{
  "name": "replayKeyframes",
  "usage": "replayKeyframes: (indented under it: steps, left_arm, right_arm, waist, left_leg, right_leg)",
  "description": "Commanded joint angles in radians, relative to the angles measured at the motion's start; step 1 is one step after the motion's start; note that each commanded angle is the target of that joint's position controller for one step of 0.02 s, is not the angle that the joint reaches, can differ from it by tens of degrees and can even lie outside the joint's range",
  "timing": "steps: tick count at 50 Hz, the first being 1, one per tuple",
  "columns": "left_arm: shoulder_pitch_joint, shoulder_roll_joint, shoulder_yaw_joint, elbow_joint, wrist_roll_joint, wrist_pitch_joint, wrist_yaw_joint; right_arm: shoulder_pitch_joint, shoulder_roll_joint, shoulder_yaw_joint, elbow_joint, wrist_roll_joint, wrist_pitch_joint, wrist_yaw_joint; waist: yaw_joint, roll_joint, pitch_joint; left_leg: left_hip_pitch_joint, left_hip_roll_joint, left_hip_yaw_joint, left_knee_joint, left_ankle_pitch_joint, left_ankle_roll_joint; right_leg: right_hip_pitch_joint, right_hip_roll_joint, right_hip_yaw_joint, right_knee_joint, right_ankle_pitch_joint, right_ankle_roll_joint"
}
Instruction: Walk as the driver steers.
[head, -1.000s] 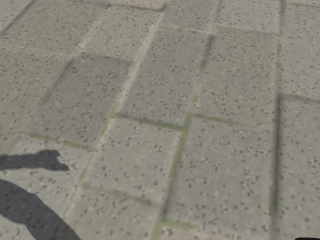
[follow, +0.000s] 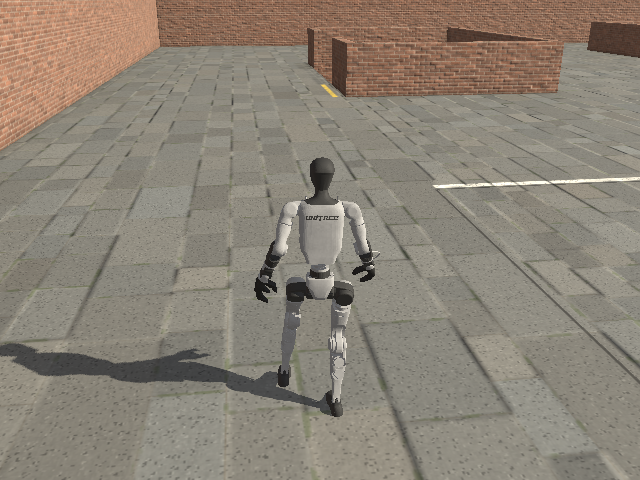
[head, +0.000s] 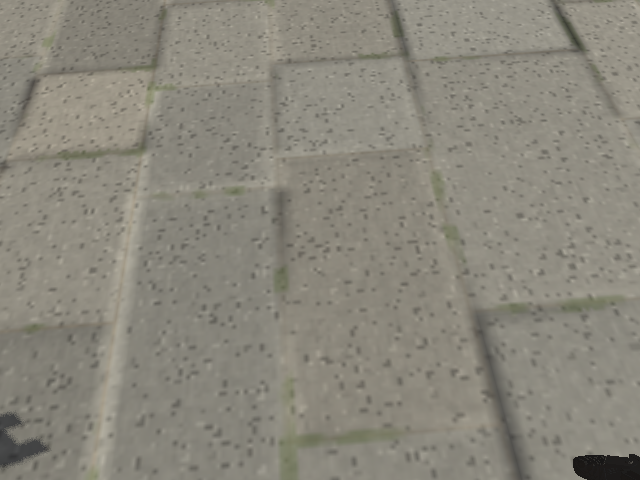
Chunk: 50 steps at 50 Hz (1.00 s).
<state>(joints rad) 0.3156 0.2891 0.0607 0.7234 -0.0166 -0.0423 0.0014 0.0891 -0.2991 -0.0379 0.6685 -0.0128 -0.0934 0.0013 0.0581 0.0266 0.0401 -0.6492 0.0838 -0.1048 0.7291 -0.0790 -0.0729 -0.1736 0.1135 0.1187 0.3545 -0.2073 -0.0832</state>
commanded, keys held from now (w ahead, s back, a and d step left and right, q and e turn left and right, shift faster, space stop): w+e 0.52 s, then w+q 0.10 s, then q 0.38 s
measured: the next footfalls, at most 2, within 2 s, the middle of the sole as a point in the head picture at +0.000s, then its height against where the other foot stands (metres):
left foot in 0.16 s outside the picture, level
right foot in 0.68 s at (455, 474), level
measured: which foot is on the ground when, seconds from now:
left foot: up 0.00-0.14, down 0.16-0.68, up 0.70-1.00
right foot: down 0.00-0.16, up 0.18-0.66, down 0.68-1.00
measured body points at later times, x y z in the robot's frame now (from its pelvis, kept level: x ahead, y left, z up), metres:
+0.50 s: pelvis +0.27 +0.04 +0.00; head +0.30 +0.03 +0.45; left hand +0.54 +0.22 -0.09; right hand +0.21 -0.25 -0.12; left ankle +0.23 +0.16 -0.75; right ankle +0.36 -0.16 -0.68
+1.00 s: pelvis +0.46 -0.08 +0.00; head +0.50 -0.09 +0.45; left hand +0.64 +0.16 -0.11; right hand +0.52 -0.38 -0.12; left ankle +0.58 +0.04 -0.70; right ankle +0.44 -0.17 -0.75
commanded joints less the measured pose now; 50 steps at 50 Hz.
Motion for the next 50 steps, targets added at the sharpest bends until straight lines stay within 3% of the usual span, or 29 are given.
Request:
replayKeyframes:
  steps: [1, 5, 7, 8, 9, 10, 11, 12, 13, 15, 17, 20, 25, 28, 30, 31, 32, 33, 34, 35, 36, 37, 38, 39, 41, 43, 45, 50]
  left_arm:
    - [0.009, 0.18, 0.051, -0.054, -0.008, -0.005, 0.014]
    - [0.021, 0.167, 0.052, -0.048, -0.009, 0.004, 0.017]
    - [0.006, 0.126, 0.04, -0.058, -0.002, 0.006, 0.015]
    - [0.015, 0.063, 0.017, -0.072, 0.009, 0.003, 0.01]
    - [0.15, -0.004, -0.004, -0.104, -0.011, -0.008, 0.009]
    - [0.158, 0.093, 0.009, -0.089, -0.029, -0.01, 0.012]
    - [0.057, 0.16, 0.028, -0.091, -0.024, -0.005, 0.013]
    - [-0.009, 0.163, 0.032, -0.103, -0.01, 0.001, 0.015]
    - [-0.046, 0.152, 0.034, -0.115, 0.0, 0.002, 0.013]
    - [-0.042, 0.114, 0.033, -0.123, -0.01, 0.01, 0.002]
    - [-0.053, 0.078, 0.026, -0.133, -0.011, 0.02, -0.003]
    - [-0.105, 0.058, 0.018, -0.156, -0.004, 0.024, -0.007]
    - [-0.237, 0.034, 0.004, -0.183, -0.005, 0.009, -0.036]
    - [-0.319, 0.013, -0.006, -0.215, -0.007, 0.003, -0.049]
    - [-0.336, 0.032, 0.001, -0.231, -0.004, -0.002, -0.054]
    - [-0.311, 0.054, 0.01, -0.229, 0.003, -0.005, -0.053]
    - [-0.22, 0.088, 0.028, -0.204, 0.013, -0.008, -0.049]
    - [-0.07, 0.132, 0.051, -0.156, 0.023, -0.011, -0.04]
    - [0.083, 0.207, 0.07, -0.122, 0.044, -0.006, -0.021]
    - [0.067, 0.275, 0.067, -0.133, 0.062, -0.004, -0.01]
    - [0.087, 0.19, 0.054, -0.141, 0.055, -0.001, -0.011]
    - [0.021, 0.157, 0.037, -0.127, 0.046, -0.005, -0.013]
    - [-0.035, 0.123, 0.029, -0.111, 0.031, -0.012, -0.015]
    - [-0.087, 0.092, 0.022, -0.106, 0.024, -0.016, -0.016]
    - [-0.159, 0.07, 0.02, -0.095, 0.035, -0.029, -0.018]
    - [-0.215, 0.083, 0.026, -0.083, 0.043, -0.039, -0.011]
    - [-0.228, 0.101, 0.033, -0.063, 0.042, -0.037, 0.004]
    - [-0.214, 0.132, 0.043, -0.022, 0.029, -0.003, 0.032]
  right_arm:
    - [-0.085, -0.06, -0.012, -0.073, 0.014, -0.016, 0.008]
    - [-0.067, -0.114, -0.037, -0.074, 0.024, -0.031, 0.017]
    - [0.065, -0.142, -0.059, -0.042, 0.017, -0.039, 0.01]
    - [0.195, -0.19, -0.074, -0.032, 0.0, -0.043, 0.002]
    - [0.284, -0.28, -0.094, -0.005, -0.015, -0.03, 0.002]
    - [0.29, -0.215, -0.086, 0.003, 0.011, -0.024, 0.01]
    - [0.243, -0.142, -0.066, -0.011, 0.014, -0.02, 0.006]
    - [0.196, -0.117, -0.056, -0.013, 0.007, -0.014, 0.004]
    - [0.165, -0.093, -0.048, -0.007, 0.002, -0.01, 0.003]
    - [0.146, -0.071, -0.04, 0.008, -0.002, -0.013, -0.001]
    - [0.153, -0.08, -0.046, 0.027, 0.007, -0.021, 0.0]
    - [0.163, -0.118, -0.059, 0.056, 0.006, -0.021, -0.002]
    - [0.182, -0.152, -0.064, 0.092, 0.014, -0.006, -0.008]
    - [0.256, -0.164, -0.065, 0.136, 0.031, 0.007, -0.001]
    - [0.273, -0.185, -0.068, 0.162, 0.047, 0.021, 0.004]
    - [0.266, -0.203, -0.07, 0.17, 0.054, 0.027, 0.003]
    - [0.252, -0.213, -0.069, 0.177, 0.057, 0.034, 0.001]
    - [0.244, -0.2, -0.059, 0.182, 0.057, 0.036, -0.002]
    - [0.241, -0.145, -0.035, 0.155, 0.028, 0.026, -0.002]
    - [0.377, -0.025, 0.008, 0.141, 0.01, 0.012, 0.013]
    - [0.313, -0.157, -0.028, 0.181, 0.039, 0.006, 0.011]
    - [0.231, -0.167, -0.038, 0.145, 0.066, 0.008, 0.011]
    - [0.209, -0.132, -0.032, 0.147, 0.058, 0.015, 0.003]
    - [0.209, -0.121, -0.035, 0.158, 0.043, 0.028, -0.006]
    - [0.275, -0.083, -0.037, 0.181, 0.039, 0.071, -0.017]
    - [0.274, -0.062, -0.039, 0.163, 0.034, 0.098, -0.026]
    - [0.222, -0.054, -0.038, 0.127, 0.024, 0.108, -0.027]
    - [0.109, -0.06, -0.04, 0.059, 0.023, 0.116, 0.007]
  waist:
    - [0.011, -0.106, -0.046]
    - [-0.019, -0.141, -0.052]
    - [-0.093, -0.144, -0.102]
    - [-0.148, -0.05, -0.223]
    - [-0.097, 0.255, -0.342]
    - [-0.113, 0.251, -0.311]
    - [-0.142, 0.138, -0.186]
    - [-0.135, 0.073, -0.114]
    - [-0.121, 0.06, -0.063]
    - [-0.091, 0.1, -0.034]
    - [-0.086, 0.091, -0.024]
    - [-0.089, 0.053, -0.013]
    - [-0.133, 0.032, 0.017]
    - [-0.157, 0.016, 0.047]
    - [-0.13, 0.029, 0.057]
    - [-0.099, 0.047, 0.034]
    - [-0.033, 0.059, -0.023]
    - [0.048, 0.05, -0.115]
    - [0.1, -0.022, -0.264]
    - [0.009, -0.282, -0.45]
    - [0.086, -0.145, -0.519]
    - [0.057, -0.155, -0.348]
    - [0.014, -0.112, -0.245]
    - [-0.02, -0.103, -0.178]
    - [-0.086, -0.118, -0.147]
    - [-0.114, -0.126, -0.115]
    - [-0.11, -0.135, -0.096]
    - [-0.068, -0.119, -0.09]
  left_leg:
    - [0.192, -0.081, 0.055, -0.148, 0.158, -0.011]
    - [0.241, -0.078, 0.011, -0.228, 0.053, 0.036]
    - [0.435, -0.064, 0.028, -0.28, 0.016, 0.087]
    - [0.659, 0.084, -0.11, -0.276, -0.059, 0.148]
    - [0.967, 0.313, -0.559, -0.364, -0.259, 0.312]
    - [0.959, 0.354, -0.738, -0.429, -0.528, 0.336]
    - [0.852, 0.302, -0.583, -0.447, -0.533, 0.289]
    - [0.741, 0.256, -0.428, -0.448, -0.39, 0.255]
    - [0.653, 0.214, -0.322, -0.465, -0.26, 0.245]
    - [0.565, 0.164, -0.177, -0.511, -0.128, 0.23]
    - [0.546, 0.164, -0.097, -0.545, -0.049, 0.247]
    - [0.571, 0.184, -0.01, -0.571, 0.064, 0.268]
    - [0.6, 0.156, 0.162, -0.573, 0.149, 0.231]
    - [0.642, 0.181, 0.177, -0.568, 0.181, 0.233]
    - [0.698, 0.206, 0.165, -0.527, 0.326, 0.237]
    - [0.719, 0.209, 0.165, -0.469, 0.493, 0.232]
    - [0.719, 0.186, 0.177, -0.344, 0.68, 0.211]
    - [0.646, 0.138, 0.204, -0.164, 0.734, 0.174]
    - [0.405, 0.075, 0.202, 0.115, 0.392, 0.123]
    - [0.073, -0.101, 0.136, 0.491, -0.554, 0.048]
    - [0.087, -0.091, -0.049, 0.584, -0.589, 0.044]
    - [0.008, -0.049, -0.03, 0.575, -0.55, 0.045]
    - [-0.008, -0.01, 0.005, 0.502, -0.485, 0.039]
    - [0.018, 0.01, 0.022, 0.455, -0.426, 0.028]
    - [0.175, 0.013, 0.046, 0.427, -0.334, 0.005]
    - [0.193, 0.008, 0.061, 0.371, -0.285, -0.014]
    - [0.175, 0.022, 0.063, 0.27, -0.197, -0.013]
    - [0.2, 0.021, 0.1, 0.072, -0.074, 0.017]
  right_leg:
    - [-0.116, -0.194, 0.16, -0.092, 0.142, -0.135]
    - [-0.009, -0.245, 0.286, 0.022, 0.067, -0.1]
    - [-0.034, -0.196, 0.274, 0.155, 0.098, -0.057]
    - [-0.123, -0.134, 0.198, 0.408, 0.004, -0.02]
    - [-0.453, 0.008, 0.055, 0.744, -0.374, 0.048]
    - [-0.61, -0.071, 0.059, 0.905, -0.375, 0.064]
    - [-0.641, -0.11, 0.057, 0.951, -0.278, 0.071]
    - [-0.616, -0.142, 0.024, 0.94, -0.204, 0.077]
    - [-0.593, -0.167, 0.022, 0.896, -0.153, 0.08]
    - [-0.525, -0.203, 0.005, 0.837, -0.104, 0.08]
    - [-0.529, -0.214, -0.014, 0.79, -0.082, 0.087]
    - [-0.573, -0.225, -0.018, 0.677, 0.008, 0.103]
    - [-0.511, -0.209, -0.091, 0.412, 0.224, 0.087]
    - [-0.468, -0.183, -0.117, 0.304, 0.184, 0.055]
    - [-0.437, -0.153, -0.14, 0.246, 0.083, 0.023]
    - [-0.374, -0.129, -0.161, 0.218, 0.037, 0.004]
    - [-0.233, -0.098, -0.181, 0.168, 0.057, -0.019]
    - [0.007, -0.082, -0.19, 0.1, 0.209, -0.046]
    - [0.353, -0.254, -0.021, 0.183, 0.509, -0.097]
    - [0.643, -0.586, 0.423, 0.158, 0.74, -0.289]
    - [0.562, -0.556, 0.402, 0.129, 0.812, -0.279]
    - [0.459, -0.51, 0.208, 0.123, 0.893, -0.237]
    - [0.338, -0.449, 0.119, 0.087, 0.817, -0.191]
    - [0.227, -0.418, 0.06, 0.04, 0.741, -0.164]
    - [0.031, -0.392, -0.037, -0.052, 0.692, -0.152]
    - [-0.045, -0.396, -0.104, -0.097, 0.679, -0.166]
    - [-0.05, -0.392, -0.161, -0.117, 0.616, -0.157]
    - [0.009, -0.406, -0.23, -0.11, 0.467, -0.141]
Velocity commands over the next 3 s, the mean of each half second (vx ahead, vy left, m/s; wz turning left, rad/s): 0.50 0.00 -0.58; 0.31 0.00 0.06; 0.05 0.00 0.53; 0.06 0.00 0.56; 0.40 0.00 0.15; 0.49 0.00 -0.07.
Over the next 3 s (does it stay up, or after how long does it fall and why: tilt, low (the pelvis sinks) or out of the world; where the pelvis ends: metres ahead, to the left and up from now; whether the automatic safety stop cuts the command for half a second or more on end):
stays up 0.99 0.15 -0.02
